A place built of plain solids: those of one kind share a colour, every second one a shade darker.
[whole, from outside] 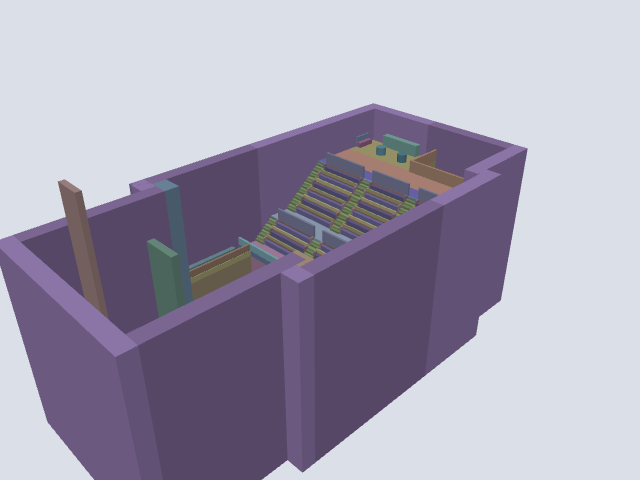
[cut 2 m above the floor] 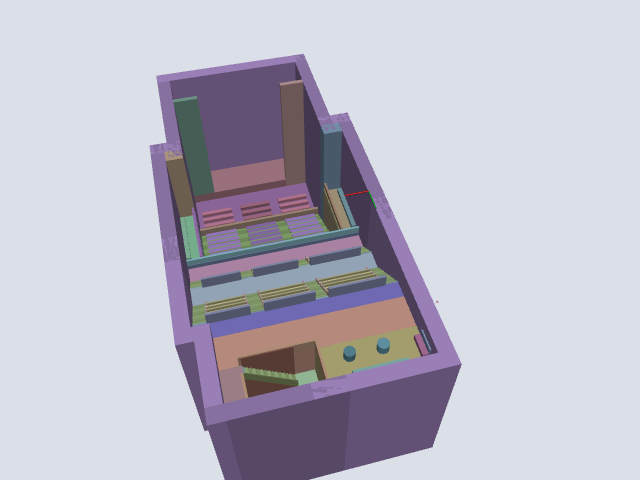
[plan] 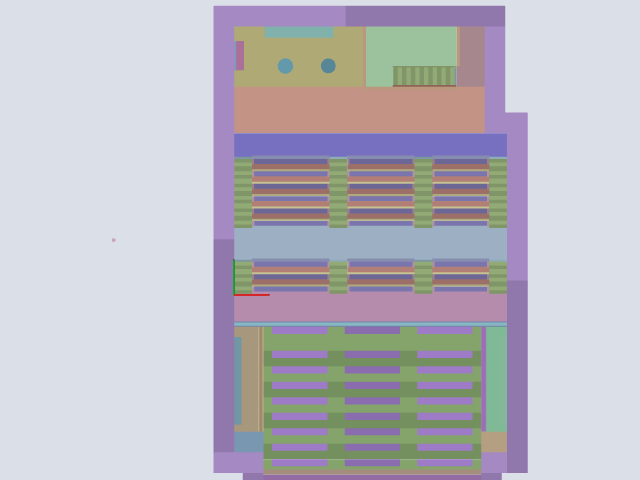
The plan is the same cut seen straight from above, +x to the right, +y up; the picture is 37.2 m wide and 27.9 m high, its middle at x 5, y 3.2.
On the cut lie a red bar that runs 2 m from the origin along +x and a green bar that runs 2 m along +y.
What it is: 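An old music hall's upper gallery; 9 rows of benches on tiers raked at 39 degrees, three steps that repeat row by row to a row 0.72 m deep, in two banks with a cross gangway 1.70 m clear between them, a leaning rail along its front edge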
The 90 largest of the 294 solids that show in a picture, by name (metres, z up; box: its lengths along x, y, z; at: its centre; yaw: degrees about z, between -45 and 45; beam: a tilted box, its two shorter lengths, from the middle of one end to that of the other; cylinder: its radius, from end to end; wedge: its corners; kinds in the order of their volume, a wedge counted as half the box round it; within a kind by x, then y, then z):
{
 "wall_plaster_1": {"box": [1.2, 13.59, 15.41], "at": [-0.59, -3.54, -4.5]},
 "wall_plaster_2": {"box": [1.2, 8.38, 15.41], "at": [-0.59, 5.04, -4.5]},
 "wall_plaster_3": {"box": [1.2, 9.98, 15.41], "at": [-0.59, 11.82, -4.5]},
 "wall_plaster_4": {"box": [2.9, 1.2, 15.41], "at": [0.26, -9.74, -4.5]},
 "wall_plaster_5": {"box": [1.2, 5.9, 15.41], "at": [1.11, -17.69, -4.5]},
 "wall_plaster_6": {"box": [1.2, 7.9, 15.41], "at": [1.11, -13.19, -4.5]},
 "wall_plaster_7": {"box": [1.2, 3.3, 15.41], "at": [1.11, -9.99, -4.5]},
 "wall_plaster_8": {"box": [1.2, 1.6, 15.41], "at": [1.11, -9.94, -4.5]},
 "wall_plaster_9": {"box": [10.07, 1.2, 15.41], "at": [3.84, 16.21, -4.5]},
 "wall_plaster_10": {"box": [15.06, 1.2, 15.41], "at": [8.04, -20.04, -4.5]},
 "wall_plaster_11": {"box": [7.66, 1.2, 15.41], "at": [10.31, 16.21, -4.5]},
 "wall_plaster_12": {"box": [4.03, 1.2, 15.41], "at": [13.76, 16.21, -4.5]},
 "wall_plaster_13": {"box": [1.2, 5.9, 15.41], "at": [14.97, -17.69, -4.5]},
 "wall_plaster_14": {"box": [1.2, 7.9, 15.41], "at": [14.97, -13.19, -4.5]},
 "wall_plaster_15": {"box": [1.2, 3.3, 15.41], "at": [14.97, -9.99, -4.5]},
 "wall_plaster_16": {"box": [1.2, 1.6, 15.41], "at": [14.97, -9.94, -4.5]},
 "wall_plaster_17": {"box": [1.2, 7.4, 15.41], "at": [15.17, 13.11, -4.5]},
 "wall_plaster_18": {"box": [2.7, 1.2, 15.41], "at": [15.72, -9.74, -4.5]},
 "wall_plaster_19": {"box": [2.5, 1.2, 15.41], "at": [15.82, 10.01, -4.5]},
 "wall_plaster_20": {"box": [1.2, 13.59, 15.41], "at": [16.47, -3.54, -4.5]},
 "wall_plaster_21": {"box": [1.2, 8.38, 15.41], "at": [16.47, 5.04, -4.5]},
 "wall_plaster_22": {"box": [1.2, 3.78, 15.41], "at": [16.47, 8.72, -4.5]},
 "floor_floorboards_1": {"box": [4.5, 0.72, 7.49], "at": [3.3, 0.85, -8.46]},
 "floor_floorboards_2": {"box": [4.5, 0.72, 8.08], "at": [3.3, 1.57, -8.17]},
 "floor_floorboards_3": {"box": [4.5, 0.12, 8.67], "at": [3.3, 1.99, -7.88]},
 "floor_floorboards_4": {"box": [4.5, 0.72, 9.26], "at": [3.3, 4.67, -7.58]},
 "floor_floorboards_5": {"box": [4.5, 0.72, 9.85], "at": [3.3, 5.39, -7.29]},
 "floor_floorboards_6": {"box": [4.5, 0.72, 10.44], "at": [3.3, 6.11, -6.99]},
 "floor_floorboards_7": {"box": [4.5, 0.72, 11.03], "at": [3.3, 6.83, -6.7]},
 "floor_floorboards_8": {"box": [4.5, 0.72, 11.62], "at": [3.3, 7.55, -6.4]},
 "floor_floorboards_9": {"box": [4.5, 0.12, 12.21], "at": [3.3, 7.97, -6.11]},
 "floor_floorboards_10": {"box": [3.9, 0.72, 7.49], "at": [8.54, 0.85, -8.46]},
 "floor_floorboards_11": {"box": [3.9, 0.72, 8.08], "at": [8.54, 1.57, -8.17]},
 "floor_floorboards_12": {"box": [3.9, 0.72, 9.26], "at": [8.54, 4.67, -7.58]},
 "floor_floorboards_13": {"box": [3.9, 0.72, 9.85], "at": [8.54, 5.39, -7.29]},
 "floor_floorboards_14": {"box": [3.9, 0.72, 10.44], "at": [8.54, 6.11, -6.99]},
 "floor_floorboards_15": {"box": [3.9, 0.72, 11.03], "at": [8.54, 6.83, -6.7]},
 "floor_floorboards_16": {"box": [3.9, 0.72, 11.62], "at": [8.54, 7.55, -6.4]},
 "floor_floorboards_17": {"box": [3.9, 0.12, 12.21], "at": [8.54, 7.97, -6.11]},
 "floor_floorboards_18": {"box": [3.3, 0.72, 7.49], "at": [13.18, 0.85, -8.46]},
 "floor_floorboards_19": {"box": [3.3, 0.72, 8.08], "at": [13.18, 1.57, -8.17]},
 "floor_floorboards_20": {"box": [3.3, 0.72, 9.26], "at": [13.18, 4.67, -7.58]},
 "floor_floorboards_21": {"box": [3.3, 0.72, 9.85], "at": [13.18, 5.39, -7.29]},
 "floor_floorboards_22": {"box": [3.3, 0.72, 10.44], "at": [13.18, 6.11, -6.99]},
 "floor_floorboards_23": {"box": [3.3, 0.72, 11.03], "at": [13.18, 6.83, -6.7]},
 "floor_floorboards_24": {"box": [3.3, 0.72, 11.62], "at": [13.18, 7.55, -6.4]},
 "floor_bay0a_floorboards_1": {"box": [14.56, 2.7, 12.21], "at": [7.29, 10.76, -6.11]},
 "floor_bay1a_floorboards_1": {"box": [7.67, 3.5, 12.21], "at": [3.84, 13.86, -6.11]},
 "floor_circ_carpet_1": {"box": [12.66, 0.9, 1.19], "at": [8.04, -9.99, -11.62]},
 "floor_circ_carpet_2": {"box": [12.66, 0.9, 1.61], "at": [8.04, -9.09, -11.4]},
 "floor_circ_carpet_3": {"box": [12.66, 0.9, 2.03], "at": [8.04, -8.19, -11.2]},
 "floor_circ_carpet_4": {"box": [12.66, 0.9, 2.45], "at": [8.04, -7.29, -10.98]},
 "floor_circ_carpet_5": {"box": [12.66, 0.9, 2.87], "at": [8.04, -6.39, -10.78]},
 "floor_circ_carpet_6": {"box": [12.66, 0.9, 3.29], "at": [8.04, -5.49, -10.56]},
 "floor_circ_carpet_7": {"box": [12.66, 0.9, 3.71], "at": [8.04, -4.59, -10.36]},
 "floor_circ_carpet_8": {"box": [12.66, 0.9, 4.13], "at": [8.04, -3.69, -10.14]},
 "floor_circ_carpet_9": {"box": [12.66, 1.4, 4.55], "at": [8.04, -2.54, -9.94]},
 "floor_mid0a_floorboards_1": {"box": [15.86, 2.26, 8.67], "at": [7.94, 3.18, -7.88]},
 "floor_rear_floorboards_1": {"box": [15.86, 1.38, 12.21], "at": [7.94, 8.72, -6.11]},
 "floor_hall0a_floorboards_1": {"box": [15.86, 2.33, 6.9], "at": [7.94, -0.67, -8.76]},
 "floor_lob_concrete_1": {"box": [5.26, 3.5, 9.2], "at": [10.31, 13.86, -7.61]},
 "floor_slipw_floorboards_1": {"box": [1.7, 7.3, 6.9], "at": [0.86, -5.49, -8.76]},
 "floor_slipe_floorboards_1": {"box": [1.5, 7.3, 6.9], "at": [15.12, -5.49, -8.76]},
 "floor_bay1b_floorboards_1": {"box": [1.63, 3.5, 12.21], "at": [13.76, 13.86, -6.11]},
 "floor_stage_floorboards_1": {"box": [12.66, 3.5, 1.45], "at": [8.04, -17.69, -11.48]},
 "wall_slipendw_plaster_1": {"box": [1.7, 1.2, 15.41], "at": [0.86, -8.54, -4.5]},
 "floor_stalls_carpet_1": {"box": [12.66, 5.5, 0.4], "at": [8.04, -13.19, -12.01]},
 "wall_slipende_plaster_1": {"box": [1.5, 1.2, 15.41], "at": [15.12, -8.54, -4.5]},
 "wall_prose_plaster_1": {"box": [2.28, 0.45, 18.51], "at": [13.23, -16.16, -2.96]},
 "wall_prosw_plaster_1": {"box": [2.28, 0.45, 18.51], "at": [2.85, -16.16, -2.96]},
 "step_1": {"box": [1.04, 0.36, 3.0], "at": [0.53, 7.37, -2.09]},
 "step_2": {"box": [1.04, 0.27, 3.38], "at": [0.53, 7.84, -1.9]},
 "step_3": {"box": [1.04, 0.36, 3.0], "at": [6.07, 7.37, -2.09]},
 "step_4": {"box": [1.04, 0.27, 3.38], "at": [6.07, 7.84, -1.9]},
 "step_5": {"box": [1.04, 0.36, 3.0], "at": [11.01, 7.37, -2.09]},
 "step_6": {"box": [1.04, 0.27, 3.38], "at": [11.01, 7.84, -1.9]},
 "step_7": {"box": [0.31, 1.04, 2.86], "at": [12.72, 12.73, -1.63]},
 "step_8": {"box": [1.04, 0.36, 3.0], "at": [15.35, 7.37, -2.09]},
 "step_9": {"box": [1.04, 0.27, 3.38], "at": [15.35, 7.84, -1.9]},
 "parapet_circ_plaster_1": {"box": [12.66, 0.3, 0.9], "at": [8.04, -10.29, -10.62]},
 "counter_timber_1": {"box": [4.0, 0.65, 1.15], "at": [3.78, 15.29, 0.53]},
 "parapet_front_plaster_1": {"box": [15.86, 0.3, 0.5], "at": [7.94, -1.69, -5.11]},
 "rail_lean_1": {"box": [4.5, 0.2, 1.1], "at": [3.3, 2.03, -2.99]},
 "rail_lean_2": {"box": [4.5, 0.2, 1.1], "at": [3.3, 8.01, 0.55]},
 "rail_front_1": {"box": [15.86, 0.2, 0.6], "at": [7.94, -1.69, -4.56]},
 "wall_1": {"box": [3.59, 0.1, 4.17], "at": [11.02, 12.16, -0.98]},
 "rail_well_1": {"box": [5.67, 0.2, 1.1], "at": [10.31, 12.01, 0.55]},
 "form_slipe_timber_1": {"box": [0.42, 5.1, 0.49], "at": [15.66, -4.99, -5.12]},
 "form_slipw_timber_1": {"box": [0.42, 5.1, 0.49], "at": [0.22, -4.99, -5.12]},
 "parapet_slipw_plaster_1": {"box": [0.3, 6.1, 0.5], "at": [1.56, -4.89, -5.11]}
}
